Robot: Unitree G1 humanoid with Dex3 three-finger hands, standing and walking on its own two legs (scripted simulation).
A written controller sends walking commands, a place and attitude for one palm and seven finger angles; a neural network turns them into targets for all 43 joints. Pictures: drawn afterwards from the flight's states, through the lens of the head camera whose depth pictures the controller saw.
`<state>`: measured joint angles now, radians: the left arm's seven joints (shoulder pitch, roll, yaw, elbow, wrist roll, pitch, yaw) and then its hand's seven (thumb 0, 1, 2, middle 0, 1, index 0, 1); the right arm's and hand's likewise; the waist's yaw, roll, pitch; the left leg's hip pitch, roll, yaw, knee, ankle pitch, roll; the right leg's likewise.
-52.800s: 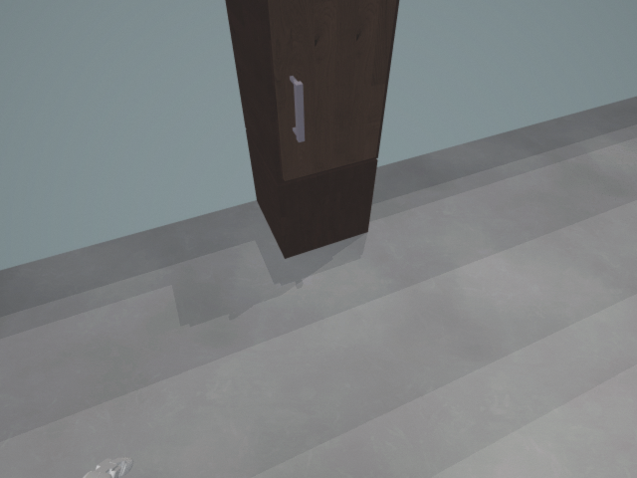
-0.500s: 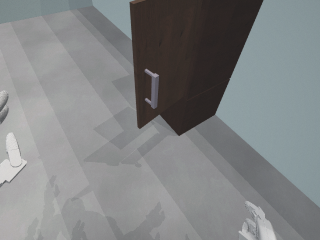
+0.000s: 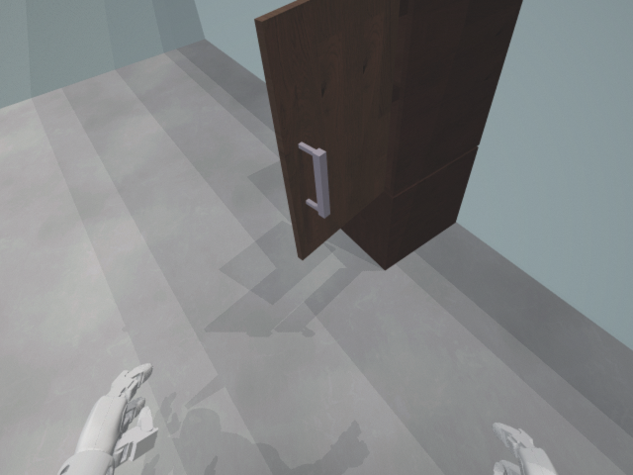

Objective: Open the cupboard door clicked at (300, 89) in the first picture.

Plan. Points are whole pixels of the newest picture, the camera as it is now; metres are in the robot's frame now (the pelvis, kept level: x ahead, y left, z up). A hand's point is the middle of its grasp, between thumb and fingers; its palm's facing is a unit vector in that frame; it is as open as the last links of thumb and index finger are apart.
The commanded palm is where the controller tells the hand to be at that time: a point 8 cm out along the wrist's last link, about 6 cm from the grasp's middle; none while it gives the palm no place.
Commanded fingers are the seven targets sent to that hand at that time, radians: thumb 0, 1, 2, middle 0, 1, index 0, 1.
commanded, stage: let the arm hang, fingers relaxed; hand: left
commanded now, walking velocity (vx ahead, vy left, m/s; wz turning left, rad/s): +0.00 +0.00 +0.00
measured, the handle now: (314, 181) +0.68 +0.05 -0.07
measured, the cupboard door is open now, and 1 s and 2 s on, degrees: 100 100 100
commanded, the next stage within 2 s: look to check the result in 0.94 s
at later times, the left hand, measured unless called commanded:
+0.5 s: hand out of the picture -0.03 +0.20 -0.15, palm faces +0.02 -0.96 -0.27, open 7.4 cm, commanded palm none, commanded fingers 0.00 0.90 0.90 -0.20 -0.30 -0.20 -0.30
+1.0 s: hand out of the picture +0.04 +0.18 -0.16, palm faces +0.00 -0.98 -0.21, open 7.4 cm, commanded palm none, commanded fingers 0.00 0.90 0.90 -0.20 -0.30 -0.20 -0.30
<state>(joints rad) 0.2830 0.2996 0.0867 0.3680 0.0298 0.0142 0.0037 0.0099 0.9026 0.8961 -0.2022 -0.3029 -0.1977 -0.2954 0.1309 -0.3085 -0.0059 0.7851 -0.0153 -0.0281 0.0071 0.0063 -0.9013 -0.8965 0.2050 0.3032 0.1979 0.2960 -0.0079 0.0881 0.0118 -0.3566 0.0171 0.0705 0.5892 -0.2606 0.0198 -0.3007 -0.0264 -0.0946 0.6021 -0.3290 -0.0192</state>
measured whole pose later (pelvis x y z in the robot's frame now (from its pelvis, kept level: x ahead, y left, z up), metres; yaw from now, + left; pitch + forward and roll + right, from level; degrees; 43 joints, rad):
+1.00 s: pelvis +0.01 +0.00 +0.02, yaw +0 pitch -1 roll +0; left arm 0.20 0.17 0.01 1.14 0.01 -0.01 0.02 0.01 0.91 0.90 -0.20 -0.30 -0.20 -0.30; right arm 0.23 -0.18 0.00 1.15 -0.02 0.00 -0.03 0.00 -0.91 -0.90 0.20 0.30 0.19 0.30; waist -0.01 0.01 0.06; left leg -0.18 0.01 0.07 0.37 -0.17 0.01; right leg -0.13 -0.01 -0.10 0.38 -0.23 -0.02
